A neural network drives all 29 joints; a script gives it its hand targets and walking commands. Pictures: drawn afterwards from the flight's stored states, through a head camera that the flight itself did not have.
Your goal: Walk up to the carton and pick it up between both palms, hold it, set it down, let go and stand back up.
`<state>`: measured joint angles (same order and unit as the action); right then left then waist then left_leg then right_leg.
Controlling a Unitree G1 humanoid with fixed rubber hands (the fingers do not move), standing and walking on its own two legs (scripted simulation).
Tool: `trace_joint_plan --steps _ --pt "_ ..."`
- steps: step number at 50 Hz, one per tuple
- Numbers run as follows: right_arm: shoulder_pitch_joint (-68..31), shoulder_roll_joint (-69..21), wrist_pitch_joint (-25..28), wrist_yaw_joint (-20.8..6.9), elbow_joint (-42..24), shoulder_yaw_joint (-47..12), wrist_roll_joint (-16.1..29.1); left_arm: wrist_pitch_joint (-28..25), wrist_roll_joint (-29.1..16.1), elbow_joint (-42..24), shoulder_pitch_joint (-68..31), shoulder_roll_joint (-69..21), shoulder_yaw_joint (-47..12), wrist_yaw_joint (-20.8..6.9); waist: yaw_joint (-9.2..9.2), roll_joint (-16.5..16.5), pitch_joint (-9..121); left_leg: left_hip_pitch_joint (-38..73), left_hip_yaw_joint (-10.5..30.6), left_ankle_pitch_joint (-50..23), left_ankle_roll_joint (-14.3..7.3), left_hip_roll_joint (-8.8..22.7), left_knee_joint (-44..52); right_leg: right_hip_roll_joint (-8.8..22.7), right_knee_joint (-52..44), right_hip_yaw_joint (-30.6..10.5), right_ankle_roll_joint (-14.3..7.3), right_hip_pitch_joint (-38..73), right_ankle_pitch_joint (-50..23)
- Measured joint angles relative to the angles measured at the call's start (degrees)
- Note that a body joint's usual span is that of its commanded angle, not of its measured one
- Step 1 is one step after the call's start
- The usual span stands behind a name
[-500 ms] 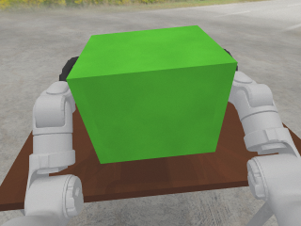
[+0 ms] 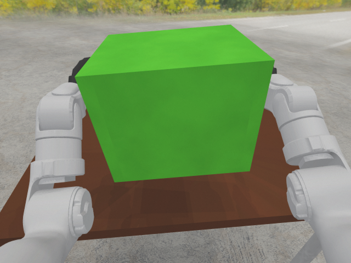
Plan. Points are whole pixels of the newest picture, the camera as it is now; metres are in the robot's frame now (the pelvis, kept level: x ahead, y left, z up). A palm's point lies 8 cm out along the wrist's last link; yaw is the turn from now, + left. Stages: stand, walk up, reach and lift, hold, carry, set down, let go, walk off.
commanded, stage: hold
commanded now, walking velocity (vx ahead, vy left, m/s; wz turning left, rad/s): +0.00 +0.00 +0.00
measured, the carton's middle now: (175, 99) +0.40 +0.01 +0.26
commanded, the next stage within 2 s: none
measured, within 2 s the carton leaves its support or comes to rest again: neither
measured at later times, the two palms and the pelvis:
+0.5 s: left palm (83, 93) +0.35 +0.19 +0.28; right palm (268, 91) +0.37 -0.19 +0.30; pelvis +0.00 +0.00 +0.00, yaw +0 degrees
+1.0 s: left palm (81, 96) +0.35 +0.20 +0.28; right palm (266, 94) +0.37 -0.19 +0.30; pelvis +0.00 +0.00 +0.00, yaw +0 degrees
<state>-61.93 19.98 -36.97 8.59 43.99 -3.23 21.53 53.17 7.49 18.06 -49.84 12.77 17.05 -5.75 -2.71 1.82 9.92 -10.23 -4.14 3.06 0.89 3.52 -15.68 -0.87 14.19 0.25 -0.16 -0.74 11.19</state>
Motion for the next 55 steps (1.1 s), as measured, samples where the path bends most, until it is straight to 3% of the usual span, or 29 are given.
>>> trace_joint_plan --steps 5,11,24,32,46,55 --pt "0.99 0.66 0.46 -0.05 -1.03 -1.18 1.2 0.41 0.03 -2.33 1.46 -0.36 -0.62 0.32 -0.02 -0.33 -0.78 -0.5 -0.28 0.14 -0.14 0.0 -0.42 0.06 -0.28 -0.31 0.2 -0.28 -0.36" --pt "3.71 1.29 0.97 -0.53 -4.11 -0.36 1.69 0.68 -1.04 -6.55 4.04 -1.92 -1.44 2.78 0.02 -1.54 -0.91 -1.28 -0.2 0.27 -0.35 -0.16 -0.93 0.22 -0.18 -0.23 0.42 -0.82 -0.45" --pt "3.92 1.02 0.54 -0.25 -3.72 -0.96 1.0 0.49 -0.91 -4.37 2.83 -2.77 0.75 2.82 0.57 -2.24 -0.04 -0.14 -0.5 0.42 -0.27 0.15 -0.69 -0.05 -0.02 -0.61 0.26 -0.03 -0.19" --pt "0.91 0.33 -0.28 -0.3 -0.2 -0.29 -0.37 -0.45 -1.05 0.71 0.03 -0.83 0.27 1.58 0.56 -1.19 0.88 -0.45 -0.13 0.14 -0.11 0.14 -0.23 -0.14 0.25 -0.26 -0.02 -0.55 0.08" --pt "2.87 0.97 0.1 0.33 -3.07 -1.79 2.36 0.74 -0.1 -4.85 2.99 -1.48 -0.04 1.34 -0.16 -1.25 -0.43 0.04 0.02 0.85 -0.03 0.11 -1.26 -0.08 -0.26 -0.19 0.2 0.71 -0.04" --pt "3.27 0.72 0.01 -0.33 -2.4 -0.29 0.31 -0.33 -1.27 -1.57 1.41 -1.55 -0.48 2.54 0.51 -2.31 -0.17 -1.5 -0.17 -0.03 -0.39 0.07 -0.9 -0.04 0.53 -0.39 0.3 -1.46 -0.38"
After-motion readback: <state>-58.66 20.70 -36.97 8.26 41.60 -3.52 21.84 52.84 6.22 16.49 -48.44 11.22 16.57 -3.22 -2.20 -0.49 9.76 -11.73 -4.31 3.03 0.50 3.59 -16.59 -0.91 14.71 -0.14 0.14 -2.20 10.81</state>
